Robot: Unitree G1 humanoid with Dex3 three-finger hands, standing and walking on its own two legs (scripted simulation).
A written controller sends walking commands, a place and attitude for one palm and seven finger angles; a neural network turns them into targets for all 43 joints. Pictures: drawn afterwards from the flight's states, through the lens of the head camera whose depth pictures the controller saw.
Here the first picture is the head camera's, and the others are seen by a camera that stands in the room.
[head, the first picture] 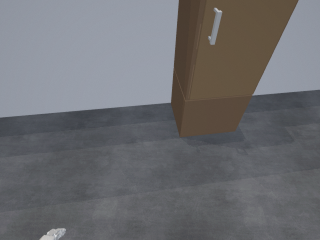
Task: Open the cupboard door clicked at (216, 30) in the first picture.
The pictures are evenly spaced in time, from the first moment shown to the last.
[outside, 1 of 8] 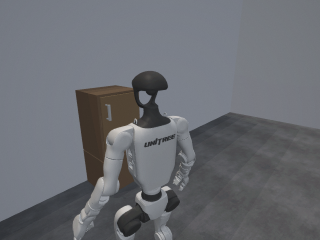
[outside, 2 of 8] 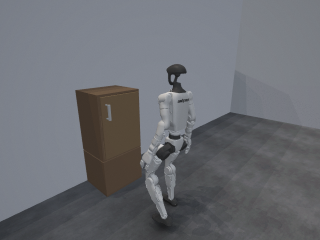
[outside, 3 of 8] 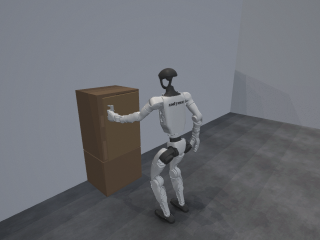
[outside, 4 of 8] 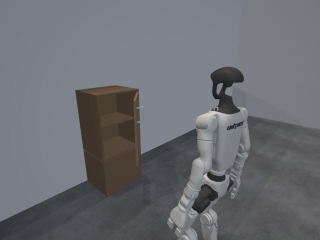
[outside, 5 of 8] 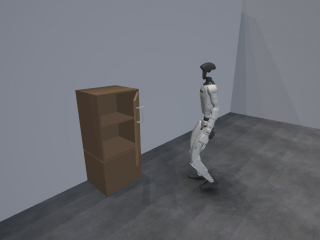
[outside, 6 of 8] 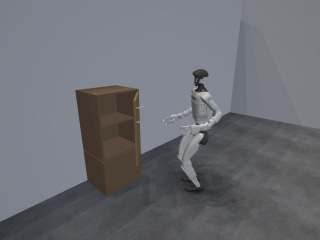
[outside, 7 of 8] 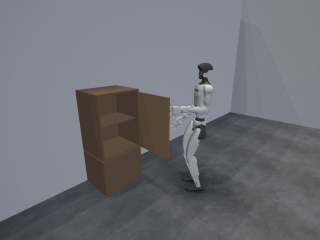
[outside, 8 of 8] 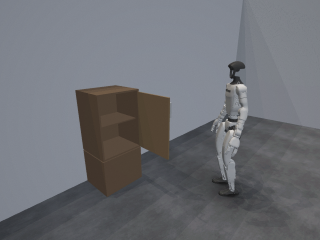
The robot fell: no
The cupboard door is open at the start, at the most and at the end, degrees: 0 88 88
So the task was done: yes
